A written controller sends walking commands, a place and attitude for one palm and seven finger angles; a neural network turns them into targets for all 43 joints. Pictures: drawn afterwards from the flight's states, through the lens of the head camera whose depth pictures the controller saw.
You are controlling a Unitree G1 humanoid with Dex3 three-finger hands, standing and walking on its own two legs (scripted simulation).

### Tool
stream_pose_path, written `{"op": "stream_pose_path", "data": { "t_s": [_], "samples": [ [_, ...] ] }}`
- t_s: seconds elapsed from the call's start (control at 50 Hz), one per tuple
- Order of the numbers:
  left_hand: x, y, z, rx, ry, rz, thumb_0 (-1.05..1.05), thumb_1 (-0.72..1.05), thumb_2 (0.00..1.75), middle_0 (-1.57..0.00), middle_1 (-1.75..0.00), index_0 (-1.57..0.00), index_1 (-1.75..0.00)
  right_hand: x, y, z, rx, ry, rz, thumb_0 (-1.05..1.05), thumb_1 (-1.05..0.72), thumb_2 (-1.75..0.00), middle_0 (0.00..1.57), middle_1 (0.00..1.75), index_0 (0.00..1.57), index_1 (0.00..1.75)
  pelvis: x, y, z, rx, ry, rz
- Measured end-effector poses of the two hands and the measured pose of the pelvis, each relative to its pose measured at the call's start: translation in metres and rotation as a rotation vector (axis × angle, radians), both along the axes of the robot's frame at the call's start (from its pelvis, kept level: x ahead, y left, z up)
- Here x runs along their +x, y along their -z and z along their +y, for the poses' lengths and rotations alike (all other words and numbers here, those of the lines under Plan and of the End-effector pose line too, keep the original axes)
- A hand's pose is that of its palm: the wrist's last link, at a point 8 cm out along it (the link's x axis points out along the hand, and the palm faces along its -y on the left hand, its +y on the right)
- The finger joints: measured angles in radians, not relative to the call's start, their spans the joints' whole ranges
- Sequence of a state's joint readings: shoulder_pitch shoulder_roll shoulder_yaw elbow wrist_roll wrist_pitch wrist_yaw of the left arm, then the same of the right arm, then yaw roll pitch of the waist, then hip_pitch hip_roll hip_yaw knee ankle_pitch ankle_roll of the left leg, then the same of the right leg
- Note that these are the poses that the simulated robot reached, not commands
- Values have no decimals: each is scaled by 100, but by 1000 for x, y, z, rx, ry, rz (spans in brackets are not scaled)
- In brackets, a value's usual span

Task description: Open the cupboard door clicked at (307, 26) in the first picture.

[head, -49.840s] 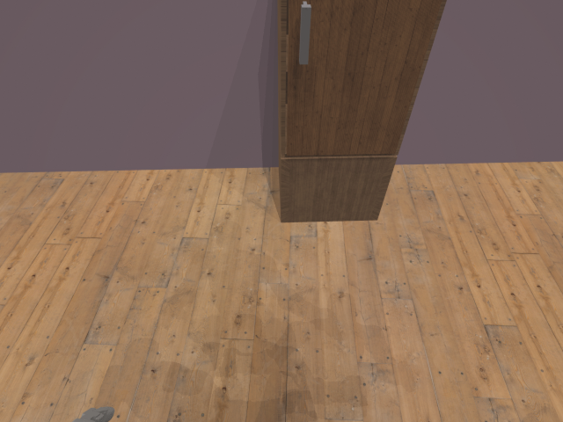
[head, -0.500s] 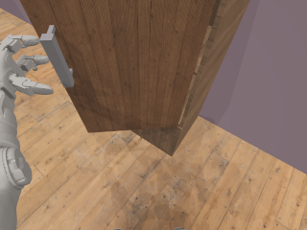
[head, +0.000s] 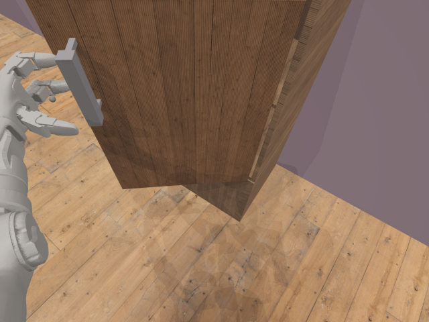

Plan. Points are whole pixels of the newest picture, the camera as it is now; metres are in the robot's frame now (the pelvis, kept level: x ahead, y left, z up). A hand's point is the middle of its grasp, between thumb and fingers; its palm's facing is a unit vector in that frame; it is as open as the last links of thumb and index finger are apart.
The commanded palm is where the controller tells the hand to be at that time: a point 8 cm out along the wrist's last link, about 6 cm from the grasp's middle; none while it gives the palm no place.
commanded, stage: move the hooked fingers beside the handle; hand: left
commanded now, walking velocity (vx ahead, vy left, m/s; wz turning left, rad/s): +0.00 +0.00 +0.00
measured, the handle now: (84, 84) +0.52 +0.22 +0.13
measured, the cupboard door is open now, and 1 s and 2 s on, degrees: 40 40 39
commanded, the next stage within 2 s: slide the fingers in behind the handle in 0.30 s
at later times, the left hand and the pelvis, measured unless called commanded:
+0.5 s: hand (47, 102) +0.47 +0.27 +0.14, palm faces +0.04 -1.00 +0.01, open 14.0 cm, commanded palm +0.44 +0.31 +0.13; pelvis -0.01 +0.00 +0.00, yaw +1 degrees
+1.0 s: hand (75, 101) +0.47 +0.22 +0.14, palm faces +0.04 -1.00 +0.01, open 14.0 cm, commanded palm +0.44 +0.27 +0.13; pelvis -0.01 +0.00 +0.00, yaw +0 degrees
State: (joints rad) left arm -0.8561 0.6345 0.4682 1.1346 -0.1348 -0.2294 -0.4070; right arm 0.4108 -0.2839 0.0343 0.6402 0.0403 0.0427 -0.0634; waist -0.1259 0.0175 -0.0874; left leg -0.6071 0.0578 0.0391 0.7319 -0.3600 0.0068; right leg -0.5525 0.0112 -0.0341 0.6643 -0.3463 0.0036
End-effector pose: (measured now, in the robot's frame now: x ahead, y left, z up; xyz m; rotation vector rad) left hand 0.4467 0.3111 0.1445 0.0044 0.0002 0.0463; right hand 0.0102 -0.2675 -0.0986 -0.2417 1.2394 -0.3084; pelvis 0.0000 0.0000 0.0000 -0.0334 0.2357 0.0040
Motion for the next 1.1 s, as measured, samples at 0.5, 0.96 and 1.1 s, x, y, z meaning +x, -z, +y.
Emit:
{"op": "stream_pose_path", "data": {
  "t_s": [0.5, 0.96, 1.1],
  "samples": [
    [-5, 3, 8, -9, 4, 0, -1, -51, 30, -30, -120, -30, -120, -1, -2, -7, -32, -27, 9, 1, -90, -90, 20, 30, 20, 30, -8, 3, -1, -4, -13, 8],
    [0, 5, -33, -12, 7, -2, -1, -50, 30, -30, -120, -30, -120, 3, 6, 6, 28, -19, -35, 1, -90, -90, 20, 30, 20, 30, -6, 2, 0, 1, -5, -12],
    [-1, 2, -43, -10, 1, -13, -1, -50, 30, -30, -120, -30, -120, 8, 6, 2, 29, -25, -60, 1, -90, -90, 20, 30, 20, 30, -8, 2, -4, 5, -4, -18]
  ]
}}
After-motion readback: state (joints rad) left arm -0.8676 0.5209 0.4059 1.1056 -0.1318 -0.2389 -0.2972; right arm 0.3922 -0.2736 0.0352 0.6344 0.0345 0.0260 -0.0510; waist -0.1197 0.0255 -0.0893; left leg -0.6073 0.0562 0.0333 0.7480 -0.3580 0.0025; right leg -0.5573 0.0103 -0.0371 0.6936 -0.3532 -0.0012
